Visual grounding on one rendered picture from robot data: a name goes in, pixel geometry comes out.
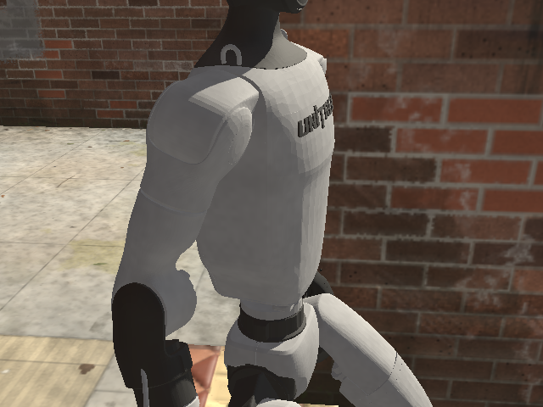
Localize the right robot upper arm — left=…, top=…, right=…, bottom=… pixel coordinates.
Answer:
left=111, top=70, right=259, bottom=337

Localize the right robot forearm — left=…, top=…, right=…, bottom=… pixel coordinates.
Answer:
left=112, top=282, right=200, bottom=407

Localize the robot head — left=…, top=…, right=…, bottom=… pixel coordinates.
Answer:
left=194, top=0, right=308, bottom=70

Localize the robot left hand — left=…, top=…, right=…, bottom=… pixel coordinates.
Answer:
left=302, top=269, right=334, bottom=298

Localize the left robot upper arm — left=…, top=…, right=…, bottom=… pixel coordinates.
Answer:
left=292, top=42, right=327, bottom=75

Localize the right robot thigh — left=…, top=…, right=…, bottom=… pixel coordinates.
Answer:
left=228, top=372, right=301, bottom=407

